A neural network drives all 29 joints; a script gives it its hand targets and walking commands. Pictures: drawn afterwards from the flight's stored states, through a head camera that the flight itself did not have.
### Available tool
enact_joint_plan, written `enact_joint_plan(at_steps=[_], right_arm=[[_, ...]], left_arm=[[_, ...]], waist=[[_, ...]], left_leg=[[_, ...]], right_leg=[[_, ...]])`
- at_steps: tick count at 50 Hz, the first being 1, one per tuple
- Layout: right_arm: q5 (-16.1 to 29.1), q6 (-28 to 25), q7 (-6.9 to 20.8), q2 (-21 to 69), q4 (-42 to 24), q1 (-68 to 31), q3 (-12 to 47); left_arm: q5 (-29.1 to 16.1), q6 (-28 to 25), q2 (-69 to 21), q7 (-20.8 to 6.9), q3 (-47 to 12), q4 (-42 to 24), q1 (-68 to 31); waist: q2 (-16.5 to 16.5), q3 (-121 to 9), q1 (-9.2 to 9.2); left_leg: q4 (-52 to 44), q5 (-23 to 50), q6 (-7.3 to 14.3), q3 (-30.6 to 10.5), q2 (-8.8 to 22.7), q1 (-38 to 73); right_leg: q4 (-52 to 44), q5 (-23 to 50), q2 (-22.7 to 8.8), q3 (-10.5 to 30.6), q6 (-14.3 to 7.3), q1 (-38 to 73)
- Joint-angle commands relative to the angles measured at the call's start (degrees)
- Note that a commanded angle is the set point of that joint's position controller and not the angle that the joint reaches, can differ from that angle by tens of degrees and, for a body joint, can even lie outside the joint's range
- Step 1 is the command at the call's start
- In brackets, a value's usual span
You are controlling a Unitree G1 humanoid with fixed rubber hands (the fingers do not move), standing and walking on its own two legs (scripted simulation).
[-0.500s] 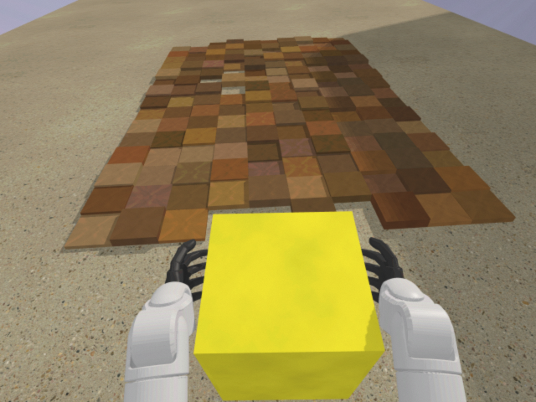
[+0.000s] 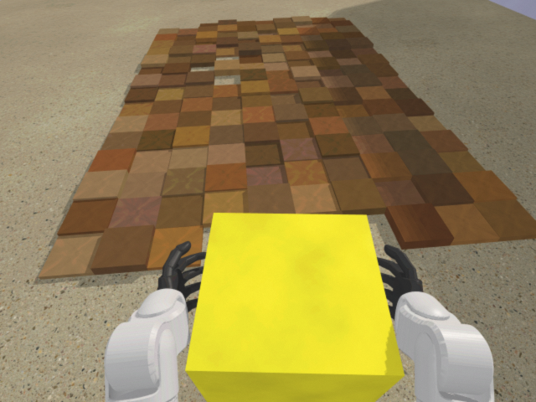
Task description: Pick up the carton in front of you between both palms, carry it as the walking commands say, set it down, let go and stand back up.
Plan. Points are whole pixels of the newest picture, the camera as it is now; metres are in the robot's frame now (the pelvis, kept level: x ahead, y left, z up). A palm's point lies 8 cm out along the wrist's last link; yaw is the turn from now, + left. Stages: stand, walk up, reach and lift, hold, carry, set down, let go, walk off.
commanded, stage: carry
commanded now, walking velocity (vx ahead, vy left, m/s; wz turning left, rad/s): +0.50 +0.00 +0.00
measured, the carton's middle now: (287, 321) +0.25 +0.00 +0.03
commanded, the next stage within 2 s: none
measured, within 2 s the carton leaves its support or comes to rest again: neither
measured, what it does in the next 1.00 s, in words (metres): walks ahead: right foot, then left foot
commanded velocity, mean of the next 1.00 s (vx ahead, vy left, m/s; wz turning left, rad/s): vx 0.50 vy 0.00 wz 0.00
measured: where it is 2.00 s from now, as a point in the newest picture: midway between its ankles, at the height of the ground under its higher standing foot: (267, 193)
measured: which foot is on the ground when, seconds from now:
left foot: down 0.00-0.32, up 0.34-0.80, down 0.82-1.00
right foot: up 0.00-0.30, down 0.32-0.84, up 0.86-1.00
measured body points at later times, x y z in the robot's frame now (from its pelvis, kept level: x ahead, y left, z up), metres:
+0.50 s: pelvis +0.33 -0.04 +0.01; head +0.35 -0.04 +0.46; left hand +0.56 +0.14 +0.07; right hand +0.60 -0.16 +0.06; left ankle +0.22 +0.08 -0.64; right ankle +0.36 -0.10 -0.73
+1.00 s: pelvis +0.64 +0.04 +0.00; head +0.70 +0.06 +0.44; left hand +1.02 +0.19 +0.12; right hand +1.01 -0.11 +0.12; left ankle +0.68 +0.10 -0.73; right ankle +0.58 -0.10 -0.63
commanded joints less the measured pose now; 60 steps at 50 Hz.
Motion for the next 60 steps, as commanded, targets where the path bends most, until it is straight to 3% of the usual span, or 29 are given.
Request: enact_joint_plan(at_steps=[1, 4, 8, 12, 14, 15, 16, 17, 18, 19, 20, 21, 22, 24, 26, 30, 35, 38, 39, 40, 41, 42, 43, 44, 46, 48, 50, 54, 60], right_arm=[[20.33, -0.80, 9.44, 49.66, -7.29, -27.03, 38.62], [21.71, -1.38, 11.00, 50.38, -7.52, -26.26, 40.47], [21.53, -1.95, 12.26, 48.72, -6.18, -23.55, 40.19], [20.04, -2.38, 12.26, 47.65, -5.41, -21.13, 39.07], [19.30, -2.53, 12.06, 47.36, -5.92, -20.57, 39.00], [19.03, -2.56, 11.94, 47.09, -6.23, -20.27, 39.01], [18.65, -2.62, 11.83, 46.72, -6.49, -19.65, 39.06], [18.19, -2.62, 11.81, 46.08, -7.03, -20.46, 39.09], [18.30, -2.49, 11.85, 46.61, -8.71, -20.83, 39.64], [18.87, -2.80, 12.07, 47.37, -8.25, -21.75, 40.10], [18.91, -3.47, 12.24, 49.64, -7.41, -21.28, 40.50], [18.74, -4.23, 12.39, 51.46, -6.95, -21.00, 40.81], [18.52, -4.99, 12.44, 52.92, -6.23, -20.60, 41.12], [17.45, -6.45, 12.20, 54.20, -5.44, -19.26, 41.34], [16.17, -7.52, 11.65, 53.54, -4.66, -18.01, 41.31], [15.09, -8.03, 10.36, 49.21, -4.46, -20.52, 40.93], [17.19, -6.87, 8.31, 41.25, -4.65, -31.40, 39.11], [18.09, -5.74, 6.18, 34.31, -1.83, -39.50, 35.81], [18.02, -5.36, 5.37, 32.20, 0.44, -41.55, 34.11], [17.90, -5.02, 4.55, 30.30, 3.07, -42.78, 32.15], [17.50, -4.65, 3.63, 28.20, 5.40, -43.60, 29.86], [17.10, -4.38, 2.64, 25.07, 7.37, -45.89, 26.95], [18.11, -4.23, 1.92, 25.74, 8.84, -48.94, 26.37], [19.43, -4.19, 1.64, 27.03, 7.81, -53.36, 26.55], [22.54, -4.59, 1.98, 32.15, 6.48, -62.14, 27.27], [24.25, -4.93, 2.59, 35.60, 6.84, -69.88, 27.27], [24.35, -5.00, 3.11, 37.46, 8.92, -72.88, 26.53], [22.24, -4.13, 3.34, 38.89, 13.62, -72.84, 24.54], [18.91, -2.07, 4.23, 42.09, 14.59, -70.41, 23.56]], left_arm=[[-18.39, -0.64, -48.58, -10.72, -38.92, -2.14, -22.10], [-15.49, -2.07, -50.54, -10.46, -38.32, -0.60, -18.79], [-13.73, -2.99, -50.11, -9.97, -38.54, -0.62, -16.74], [-15.03, -3.15, -49.40, -10.23, -40.50, -3.10, -18.44], [-15.92, -3.24, -49.08, -10.57, -41.09, -3.63, -18.45], [-16.17, -3.35, -49.01, -10.75, -41.16, -3.33, -17.73], [-16.30, -3.47, -48.75, -10.98, -40.91, -3.12, -17.13], [-16.06, -3.56, -48.61, -11.14, -40.48, -2.73, -16.09], [-16.35, -4.00, -48.23, -11.48, -40.43, -2.22, -17.30], [-17.43, -4.22, -50.27, -11.84, -40.93, -2.10, -16.31], [-18.02, -4.69, -51.87, -12.18, -41.77, -3.08, -16.97], [-18.32, -5.33, -53.50, -12.44, -42.36, -3.23, -17.76], [-18.57, -6.01, -54.69, -12.66, -42.92, -3.85, -18.86], [-18.88, -7.05, -55.01, -13.03, -43.72, -3.97, -19.01], [-18.64, -7.71, -53.27, -13.40, -43.64, -3.52, -17.99], [-18.18, -8.26, -47.65, -13.16, -42.44, -2.31, -19.34], [-17.59, -7.53, -39.36, -10.17, -38.92, -1.03, -27.69], [-17.32, -6.39, -33.44, -7.28, -36.32, 1.77, -36.69], [-17.07, -5.88, -31.77, -6.20, -35.32, 3.45, -39.59], [-16.81, -5.33, -30.52, -5.10, -34.30, 4.93, -42.41], [-16.53, -4.76, -29.00, -3.97, -32.87, 6.16, -45.29], [-16.60, -4.12, -28.75, -2.97, -31.48, 7.50, -47.95], [-16.65, -3.90, -27.74, -2.12, -29.73, 8.79, -50.07], [-17.18, -3.97, -29.38, -1.35, -28.74, 9.38, -54.14], [-17.32, -4.20, -32.69, -0.69, -26.77, 11.09, -59.80], [-16.49, -4.53, -35.18, -0.59, -25.50, 14.01, -63.47], [-15.70, -4.80, -36.78, -0.81, -24.98, 16.23, -66.17], [-14.58, -4.26, -38.95, -1.24, -24.45, 19.19, -68.59], [-14.38, -2.23, -42.42, -2.92, -24.68, 19.01, -67.58]], waist=[[3.65, -9.77, -0.36], [5.18, -8.11, -0.51], [8.17, -4.73, -0.63], [10.62, -1.09, -0.89], [11.33, -2.65, -0.34], [10.60, -5.44, 0.54], [8.23, -9.38, 1.19], [1.88, -13.25, 2.63], [-13.45, -17.44, 2.32], [-13.56, -14.82, 2.08], [-9.89, -14.41, 2.09], [-3.70, -14.48, 1.87], [-0.30, -13.39, 1.62], [-3.15, -13.20, 1.32], [-5.49, -11.85, 1.41], [-7.18, -6.55, 1.50], [-7.62, -1.31, 3.06], [-8.05, -1.17, 1.67], [-7.27, -3.40, 0.34], [-4.19, -7.01, -1.89], [1.43, -12.12, -4.30], [14.45, -17.79, -3.75], [22.27, -18.25, -4.33], [18.04, -17.78, -3.27], [5.88, -16.97, -2.90], [5.80, -18.86, -1.31], [6.15, -19.73, -1.24], [6.85, -19.11, -2.85], [7.83, -14.62, -4.19]], left_leg=[[-18.86, 4.49, 3.91, -24.73, 18.49, 20.32], [-20.12, 9.93, 3.42, -18.17, 16.05, 21.96], [-17.91, 22.68, 2.35, -10.67, 12.92, 23.33], [-16.54, 28.28, 1.64, -7.05, 12.31, 23.51], [-10.09, 39.75, 0.36, -4.23, 12.05, 23.73], [-2.63, 43.76, -1.02, -1.09, 10.77, 21.94], [7.14, 39.80, -2.68, 0.62, 8.87, 16.39], [20.48, 24.67, -4.01, -0.25, 6.97, 6.11], [38.64, 2.19, -6.54, -3.60, -0.71, -11.35], [46.70, -11.87, -5.23, -10.39, -1.34, -18.73], [49.71, -10.69, -3.64, -13.07, 2.08, -20.16], [47.33, -7.51, -2.99, -13.82, 4.19, -19.63], [42.82, -4.46, -2.94, -14.06, 5.83, -18.13], [35.05, -1.35, -3.32, -12.23, 5.79, -14.63], [28.71, -0.10, -3.79, -9.95, 5.24, -14.33], [15.66, 6.19, -4.53, -6.05, 4.57, -17.49], [6.30, 11.56, -3.28, -3.18, 3.25, -15.08], [4.48, 11.44, -0.99, -3.28, 2.55, -9.64], [4.00, 8.84, -0.44, -1.75, 0.82, -3.90], [2.01, 6.27, -0.37, 0.67, -2.26, 5.66], [1.40, 2.59, -0.45, -3.23, -0.36, 17.65], [-5.51, -7.54, 5.57, -31.52, 15.97, 27.78], [-13.84, -6.78, 10.07, -48.41, 21.06, 33.33], [-11.98, -1.32, 9.77, -43.37, 20.69, 32.25], [-7.50, 10.06, 7.54, -32.74, 17.45, 26.12], [-7.94, 13.48, 6.15, -25.92, 15.65, 22.78], [-8.00, 16.93, 7.03, -23.37, 15.37, 23.26], [-6.81, 25.88, 8.35, -19.04, 14.25, 29.65], [-4.73, 37.12, 6.94, -14.16, 11.37, 33.45]], right_leg=[[-3.97, 5.90, -3.21, 2.43, -0.53, -14.70], [-13.99, 10.61, -1.57, -0.76, 0.59, -14.71], [-27.08, 16.50, 1.12, -5.11, 0.67, -12.73], [-33.40, 20.33, 2.34, -8.45, -0.65, -8.03], [-35.42, 20.32, 4.34, -11.01, -1.75, -0.33], [-37.83, 19.51, 6.86, -13.62, -1.91, 8.29], [-37.99, 16.33, 6.88, -13.26, -2.14, 20.13], [-40.77, 6.21, -3.01, 1.76, -3.93, 30.70], [-47.39, 1.33, -18.42, 30.55, -13.24, 41.89], [-51.46, 12.93, -19.87, 34.57, -14.45, 40.59], [-49.24, 21.71, -18.74, 27.40, -13.29, 38.49], [-47.91, 26.92, -17.18, 21.91, -11.45, 35.20], [-48.73, 28.10, -15.91, 17.34, -9.50, 31.23], [-50.89, 24.93, -13.72, 10.88, -6.63, 27.64], [-52.65, 22.66, -12.48, 6.76, -6.64, 26.16], [-53.77, 23.96, -10.03, 1.04, -6.98, 26.33], [-52.75, 26.26, -9.01, -2.26, -7.06, 25.40], [-47.84, 30.03, -9.25, -3.87, -6.21, 25.13], [-42.32, 34.86, -8.48, -5.49, -5.51, 24.32], [-31.66, 38.07, -5.75, -8.51, -4.11, 22.13], [-18.39, 31.21, -3.12, -8.75, -2.98, 15.73], [0.26, 16.13, 2.95, -7.72, -0.21, 1.84], [11.39, -5.22, 8.92, -0.41, -0.29, -12.12], [17.21, -4.57, 4.96, 4.99, -1.95, -14.77], [15.21, 0.30, 1.32, 5.95, -3.65, -16.19], [10.18, 3.68, 0.04, 5.14, -3.49, -13.76], [7.69, 4.30, 0.36, 3.98, -2.99, -15.26], [-1.17, 7.10, 0.39, 1.73, -2.15, -23.15], [-19.57, 14.05, 2.63, -2.29, -2.14, -22.33]])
